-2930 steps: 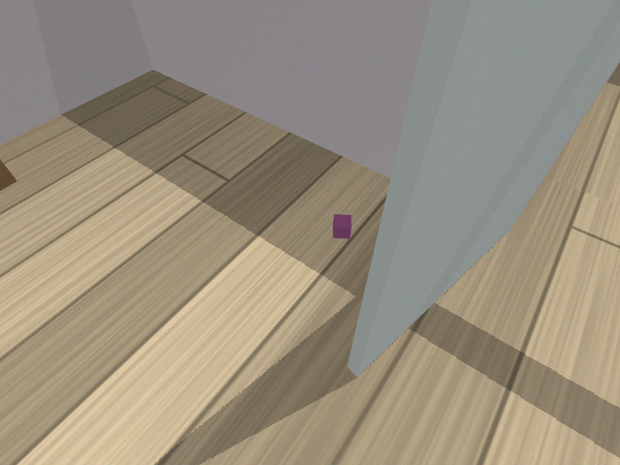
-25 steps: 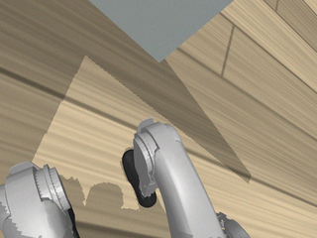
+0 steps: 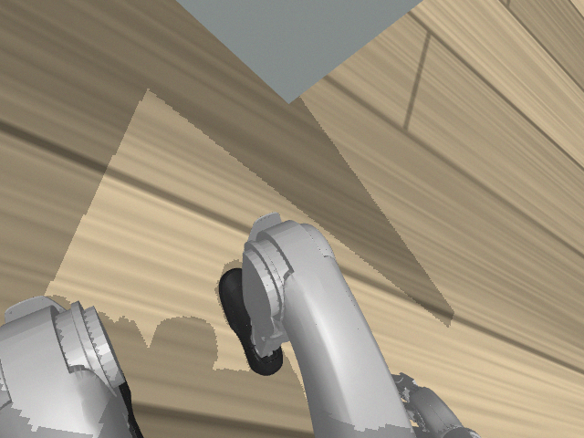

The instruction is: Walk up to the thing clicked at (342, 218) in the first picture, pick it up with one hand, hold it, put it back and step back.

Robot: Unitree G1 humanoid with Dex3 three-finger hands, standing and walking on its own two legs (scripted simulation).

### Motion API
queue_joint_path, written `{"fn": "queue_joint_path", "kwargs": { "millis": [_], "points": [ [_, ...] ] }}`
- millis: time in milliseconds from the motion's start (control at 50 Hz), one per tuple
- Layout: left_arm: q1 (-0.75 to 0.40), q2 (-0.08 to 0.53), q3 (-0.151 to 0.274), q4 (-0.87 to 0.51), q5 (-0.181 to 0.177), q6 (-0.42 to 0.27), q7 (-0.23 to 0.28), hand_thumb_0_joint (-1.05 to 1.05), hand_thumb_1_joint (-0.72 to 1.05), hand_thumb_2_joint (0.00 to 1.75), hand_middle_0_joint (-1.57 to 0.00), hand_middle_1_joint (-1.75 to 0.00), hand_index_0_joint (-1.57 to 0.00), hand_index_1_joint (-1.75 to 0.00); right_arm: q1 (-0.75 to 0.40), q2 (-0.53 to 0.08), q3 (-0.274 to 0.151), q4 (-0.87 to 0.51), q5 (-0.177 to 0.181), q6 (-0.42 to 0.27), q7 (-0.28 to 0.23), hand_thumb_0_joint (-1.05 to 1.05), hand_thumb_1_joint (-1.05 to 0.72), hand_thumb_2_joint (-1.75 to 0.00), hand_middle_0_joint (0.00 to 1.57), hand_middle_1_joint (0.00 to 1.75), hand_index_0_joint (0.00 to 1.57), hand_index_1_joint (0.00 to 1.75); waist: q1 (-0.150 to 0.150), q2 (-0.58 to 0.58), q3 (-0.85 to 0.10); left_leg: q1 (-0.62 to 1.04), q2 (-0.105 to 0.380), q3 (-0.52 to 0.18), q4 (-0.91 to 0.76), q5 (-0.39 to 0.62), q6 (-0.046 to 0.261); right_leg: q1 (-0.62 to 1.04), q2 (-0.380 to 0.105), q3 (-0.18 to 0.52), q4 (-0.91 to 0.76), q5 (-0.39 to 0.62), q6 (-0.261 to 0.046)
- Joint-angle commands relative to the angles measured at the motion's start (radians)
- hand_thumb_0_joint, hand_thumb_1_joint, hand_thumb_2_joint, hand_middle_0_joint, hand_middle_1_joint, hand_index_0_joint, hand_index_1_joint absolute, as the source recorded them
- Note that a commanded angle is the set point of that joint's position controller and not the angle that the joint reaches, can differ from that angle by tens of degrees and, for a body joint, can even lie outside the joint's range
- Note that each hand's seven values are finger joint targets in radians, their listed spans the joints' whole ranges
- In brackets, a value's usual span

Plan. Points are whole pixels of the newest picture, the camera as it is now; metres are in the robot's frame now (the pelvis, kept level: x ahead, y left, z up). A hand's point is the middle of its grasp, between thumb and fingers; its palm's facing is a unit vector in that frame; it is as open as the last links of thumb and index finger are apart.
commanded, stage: rest palm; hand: left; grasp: from above
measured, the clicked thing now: out of the picture +0.55 +0.30 -0.29
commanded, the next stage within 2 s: close in 1.48 s
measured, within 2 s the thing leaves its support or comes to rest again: neither
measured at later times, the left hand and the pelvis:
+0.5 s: hand out of the picture +0.52 +0.29 -0.23, palm faces -0.45 -0.02 -0.89, open 14.0 cm; pelvis +0.00 +0.00 -0.01, yaw -1 degrees
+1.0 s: hand out of the picture +0.52 +0.28 -0.25, palm faces -0.46 -0.03 -0.89, open 14.0 cm; pelvis +0.00 +0.00 -0.01, yaw -2 degrees
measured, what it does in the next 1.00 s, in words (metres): stands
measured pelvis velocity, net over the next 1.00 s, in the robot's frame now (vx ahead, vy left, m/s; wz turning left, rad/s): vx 0.00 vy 0.00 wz -0.03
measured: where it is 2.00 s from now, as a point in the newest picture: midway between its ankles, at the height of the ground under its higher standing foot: (193, 381)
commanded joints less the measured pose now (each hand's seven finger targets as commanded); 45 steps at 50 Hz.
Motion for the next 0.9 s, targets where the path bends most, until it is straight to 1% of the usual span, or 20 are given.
{"fn": "queue_joint_path", "kwargs": {
  "millis": [0, 20, 40, 80, 160, 260, 340, 360, 380, 400, 480, 500, 520, 580, 620, 700, 720, 760, 800, 880],
  "points": [
    [-0.312, 0.175, 0.014, -0.110, -0.024, -0.007, 0.058, 0.00, -0.49, 0.96, -0.06, -1.02, -0.08, -1.00, 0.237, -0.311, -0.089, 0.032, -0.013, 0.005, -0.011, 0.00, -0.90, -0.90, 0.20, 0.30, 0.20, 0.30, -0.073, 0.517, -0.662, 0.536, 0.029, 0.090, -0.243, 0.262, 0.009, 0.365, 0.029, -0.104, -0.192, 0.210, -0.095],
    [-0.316, 0.181, 0.009, -0.100, -0.021, -0.009, 0.067, 0.00, -0.49, 0.97, -0.06, -1.02, -0.08, -1.01, 0.220, -0.307, -0.083, 0.030, -0.012, 0.004, -0.011, 0.00, -0.90, -0.90, 0.20, 0.30, 0.20, 0.30, -0.067, 0.522, -0.668, 0.526, 0.032, 0.087, -0.249, 0.236, 0.011, 0.365, 0.035, -0.108, -0.187, 0.194, -0.094],
    [-0.315, 0.188, 0.011, -0.092, -0.020, -0.013, 0.076, 0.00, -0.50, 0.98, -0.06, -1.01, -0.07, -1.00, 0.218, -0.317, -0.082, 0.031, -0.013, 0.002, -0.011, 0.00, -0.90, -0.90, 0.20, 0.30, 0.20, 0.30, -0.075, 0.515, -0.657, 0.522, 0.032, 0.082, -0.243, 0.242, 0.011, 0.355, 0.033, -0.112, -0.186, 0.199, -0.095],
    [-0.320, 0.203, 0.007, -0.093, -0.005, -0.018, 0.090, 0.00, -0.49, 0.99, -0.06, -1.02, -0.07, -1.01, 0.209, -0.318, -0.077, 0.027, -0.013, -0.003, -0.013, 0.00, -0.90, -0.90, 0.20, 0.30, 0.20, 0.30, -0.066, 0.528, -0.675, 0.541, 0.033, 0.080, -0.249, 0.245, 0.009, 0.360, 0.035, -0.112, -0.179, 0.202, -0.095],
    [-0.326, 0.194, 0.003, -0.078, -0.002, -0.014, 0.122, 0.00, -0.50, 0.98, -0.06, -1.02, -0.07, -1.00, 0.212, -0.314, -0.069, 0.035, -0.019, -0.014, -0.012, 0.00, -0.90, -0.90, 0.20, 0.30, 0.20, 0.30, -0.083, 0.550, -0.685, 0.573, 0.036, 0.074, -0.244, 0.272, 0.010, 0.360, 0.034, -0.112, -0.169, 0.227, -0.090],
    [-0.321, 0.198, 0.006, -0.042, 0.007, 0.000, 0.157, 0.00, -0.49, 0.97, -0.06, -1.02, -0.07, -1.01, 0.197, -0.323, -0.066, 0.035, -0.022, -0.035, -0.017, 0.00, -0.90, -0.90, 0.20, 0.30, 0.20, 0.30, -0.088, 0.546, -0.636, 0.536, 0.038, 0.069, -0.248, 0.229, 0.009, 0.325, 0.033, -0.115, -0.163, 0.201, -0.094],
    [-0.320, 0.209, 0.017, -0.016, 0.001, 0.017, 0.179, 0.00, -0.49, 0.97, -0.06, -1.02, -0.07, -1.00, 0.191, -0.322, -0.060, 0.040, -0.024, -0.049, -0.018, 0.00, -0.90, -0.90, 0.20, 0.30, 0.20, 0.30, -0.095, 0.541, -0.646, 0.528, 0.042, 0.066, -0.245, 0.224, 0.011, 0.342, 0.034, -0.116, -0.162, 0.210, -0.087],
    [-0.312, 0.203, 0.012, -0.020, 0.007, 0.024, 0.176, 0.00, -0.50, 0.97, -0.06, -1.02, -0.07, -1.00, 0.199, -0.323, -0.059, 0.041, -0.024, -0.054, -0.017, 0.00, -0.90, -0.90, 0.20, 0.30, 0.20, 0.30, -0.104, 0.541, -0.643, 0.529, 0.041, 0.070, -0.241, 0.235, 0.014, 0.348, 0.034, -0.112, -0.160, 0.220, -0.086],
    [-0.314, 0.220, 0.021, -0.025, 0.004, 0.029, 0.177, 0.00, -0.49, 0.97, -0.06, -1.02, -0.07, -1.00, 0.195, -0.323, -0.057, 0.045, -0.024, -0.057, -0.019, 0.00, -0.90, -0.90, 0.20, 0.30, 0.20, 0.30, -0.097, 0.538, -0.655, 0.532, 0.045, 0.070, -0.233, 0.247, 0.013, 0.353, 0.036, -0.112, -0.160, 0.229, -0.085],
    [-0.312, 0.211, 0.015, -0.022, 0.002, 0.037, 0.171, 0.00, -0.50, 0.97, -0.06, -1.02, -0.07, -1.01, 0.198, -0.322, -0.055, 0.045, -0.024, -0.061, -0.017, 0.00, -0.91, -0.90, 0.20, 0.30, 0.20, 0.30, -0.103, 0.551, -0.648, 0.526, 0.043, 0.076, -0.228, 0.255, 0.014, 0.353, 0.034, -0.106, -0.162, 0.236, -0.085],
    [-0.286, 0.245, 0.046, -0.018, -0.007, 0.050, 0.156, 0.00, -0.50, 0.97, -0.06, -1.02, -0.07, -1.00, 0.209, -0.339, -0.053, 0.044, -0.026, -0.065, -0.017, 0.00, -0.91, -0.90, 0.20, 0.30, 0.20, 0.30, -0.106, 0.521, -0.621, 0.490, 0.044, 0.074, -0.216, 0.251, 0.013, 0.356, 0.030, -0.108, -0.169, 0.223, -0.090],
    [-0.287, 0.260, 0.051, -0.016, -0.012, 0.048, 0.152, 0.00, -0.50, 0.98, -0.06, -1.02, -0.07, -1.01, 0.195, -0.326, -0.040, 0.038, -0.028, -0.062, -0.016, 0.00, -0.91, -0.90, 0.20, 0.30, 0.20, 0.30, -0.099, 0.508, -0.630, 0.466, 0.045, 0.074, -0.219, 0.230, 0.015, 0.382, 0.034, -0.110, -0.172, 0.206, -0.091],
    [-0.288, 0.259, 0.049, -0.026, -0.014, 0.048, 0.146, 0.00, -0.50, 0.98, -0.06, -1.02, -0.07, -1.01, 0.193, -0.343, -0.051, 0.032, -0.027, -0.063, -0.019, 0.00, -0.91, -0.90, 0.20, 0.30, 0.20, 0.30, -0.099, 0.512, -0.634, 0.475, 0.044, 0.076, -0.212, 0.225, 0.015, 0.373, 0.033, -0.108, -0.174, 0.205, -0.091],
    [-0.272, 0.258, 0.048, -0.040, -0.020, 0.040, 0.128, 0.00, -0.51, 0.98, -0.06, -1.02, -0.07, -1.01, 0.200, -0.345, -0.048, 0.028, -0.030, -0.061, -0.016, 0.00, -0.91, -0.90, 0.20, 0.30, 0.20, 0.30, -0.102, 0.520, -0.643, 0.485, 0.046, 0.075, -0.211, 0.243, 0.013, 0.392, 0.035, -0.112, -0.170, 0.214, -0.090],
    [-0.268, 0.286, 0.064, -0.044, -0.022, 0.032, 0.123, 0.00, -0.50, 0.98, -0.06, -1.02, -0.07, -1.01, 0.202, -0.346, -0.039, 0.028, -0.033, -0.054, -0.017, 0.00, -0.91, -0.90, 0.20, 0.30, 0.20, 0.30, -0.097, 0.524, -0.644, 0.486, 0.048, 0.070, -0.205, 0.257, 0.009, 0.400, 0.032, -0.116, -0.172, 0.220, -0.093],
    [-0.257, 0.280, 0.060, -0.073, -0.025, 0.011, 0.113, 0.00, -0.51, 0.99, -0.06, -1.01, -0.06, -1.00, 0.203, -0.351, -0.039, 0.018, -0.038, -0.047, -0.016, 0.00, -0.90, -0.90, 0.20, 0.30, 0.20, 0.30, -0.102, 0.539, -0.647, 0.528, 0.051, 0.063, -0.200, 0.286, 0.003, 0.394, 0.034, -0.119, -0.168, 0.232, -0.095],
    [-0.264, 0.289, 0.071, -0.085, -0.029, 0.004, 0.118, 0.00, -0.51, 0.99, -0.06, -1.01, -0.06, -1.00, 0.207, -0.344, -0.030, 0.028, -0.042, -0.042, -0.014, 0.00, -0.90, -0.90, 0.20, 0.30, 0.20, 0.30, -0.103, 0.543, -0.655, 0.534, 0.055, 0.060, -0.197, 0.305, 0.001, 0.405, 0.030, -0.121, -0.167, 0.249, -0.091],
    [-0.264, 0.277, 0.050, -0.081, -0.025, -0.008, 0.126, 0.00, -0.51, 0.99, -0.06, -1.01, -0.06, -1.00, 0.192, -0.353, -0.039, 0.020, -0.042, -0.042, -0.015, 0.00, -0.91, -0.90, 0.20, 0.30, 0.20, 0.30, -0.098, 0.554, -0.653, 0.519, 0.052, 0.068, -0.198, 0.279, 0.006, 0.424, 0.038, -0.120, -0.169, 0.236, -0.091],
    [-0.264, 0.292, 0.061, -0.069, -0.017, -0.014, 0.141, 0.00, -0.50, 0.98, -0.06, -1.00, -0.06, -1.00, 0.208, -0.353, -0.032, 0.027, -0.045, -0.041, -0.016, 0.00, -0.90, -0.90, 0.20, 0.30, 0.20, 0.30, -0.104, 0.535, -0.642, 0.513, 0.051, 0.062, -0.198, 0.281, 0.006, 0.418, 0.036, -0.126, -0.168, 0.238, -0.089],
    [-0.268, 0.268, 0.036, -0.046, -0.011, -0.020, 0.171, 0.00, -0.50, 0.99, -0.06, -1.02, -0.07, -1.01, 0.185, -0.344, -0.027, 0.029, -0.048, -0.044, -0.018, 0.00, -0.90, -0.90, 0.20, 0.30, 0.20, 0.30, -0.103, 0.537, -0.630, 0.507, 0.054, 0.059, -0.209, 0.248, 0.009, 0.417, 0.047, -0.131, -0.166, 0.221, -0.088]
  ]
}}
